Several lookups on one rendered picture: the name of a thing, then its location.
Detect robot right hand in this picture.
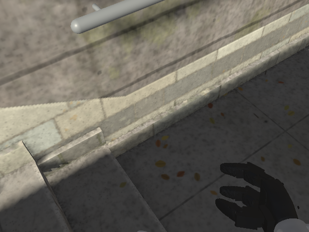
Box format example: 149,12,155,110
215,161,299,232

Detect robot right forearm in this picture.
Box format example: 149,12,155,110
273,218,309,232

